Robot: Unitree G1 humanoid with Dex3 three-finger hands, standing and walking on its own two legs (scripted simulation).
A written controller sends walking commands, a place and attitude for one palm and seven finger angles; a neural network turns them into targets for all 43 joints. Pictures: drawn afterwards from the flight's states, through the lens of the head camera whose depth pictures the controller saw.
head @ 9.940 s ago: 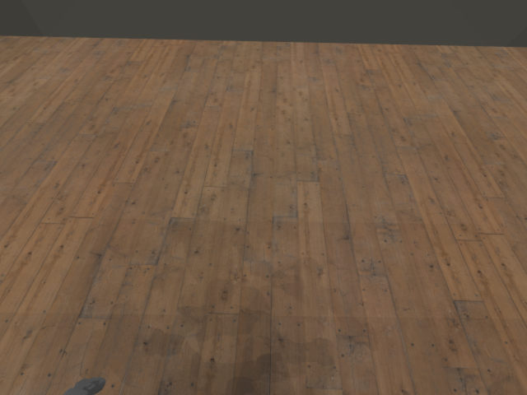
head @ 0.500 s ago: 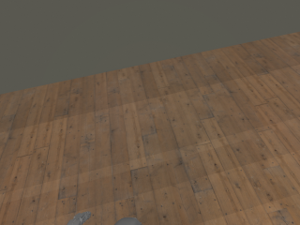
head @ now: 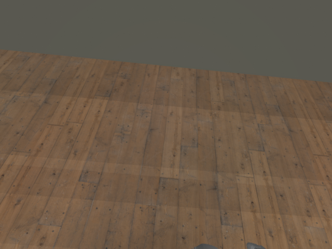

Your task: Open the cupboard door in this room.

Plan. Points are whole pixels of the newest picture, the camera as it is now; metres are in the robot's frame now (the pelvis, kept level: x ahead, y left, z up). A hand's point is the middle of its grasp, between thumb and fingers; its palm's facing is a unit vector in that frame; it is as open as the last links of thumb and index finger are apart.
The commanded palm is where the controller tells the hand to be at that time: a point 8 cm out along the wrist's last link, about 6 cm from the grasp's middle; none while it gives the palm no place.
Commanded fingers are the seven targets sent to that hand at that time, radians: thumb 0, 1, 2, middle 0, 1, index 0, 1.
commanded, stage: turn or walk to find it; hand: left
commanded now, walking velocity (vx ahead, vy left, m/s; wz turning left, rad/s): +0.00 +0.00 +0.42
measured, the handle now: out of the picture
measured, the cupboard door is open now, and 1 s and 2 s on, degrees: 0 0 0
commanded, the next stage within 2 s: none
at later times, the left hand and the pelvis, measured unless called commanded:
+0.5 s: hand out of the picture +0.06 +0.16 -0.14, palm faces +0.19 -0.94 -0.27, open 7.4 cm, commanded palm none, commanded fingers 0.00 0.90 0.90 -0.20 -0.30 -0.20 -0.30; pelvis -0.02 -0.05 +0.00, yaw +12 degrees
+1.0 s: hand out of the picture -0.14 +0.20 -0.18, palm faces +0.47 -0.85 -0.25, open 7.4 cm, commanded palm none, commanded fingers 0.00 0.90 0.90 -0.20 -0.30 -0.20 -0.30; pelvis -0.06 -0.01 +0.00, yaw +26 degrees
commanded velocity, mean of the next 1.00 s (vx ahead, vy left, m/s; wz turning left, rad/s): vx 0.00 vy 0.00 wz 0.42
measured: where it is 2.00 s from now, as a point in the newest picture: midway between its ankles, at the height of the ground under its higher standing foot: outside the picture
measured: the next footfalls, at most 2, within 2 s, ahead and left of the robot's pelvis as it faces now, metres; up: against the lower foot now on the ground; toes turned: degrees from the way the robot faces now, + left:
right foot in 0.42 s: +0.03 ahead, -0.14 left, +0.00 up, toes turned +8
left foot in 0.88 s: -0.07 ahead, +0.10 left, +0.00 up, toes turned +28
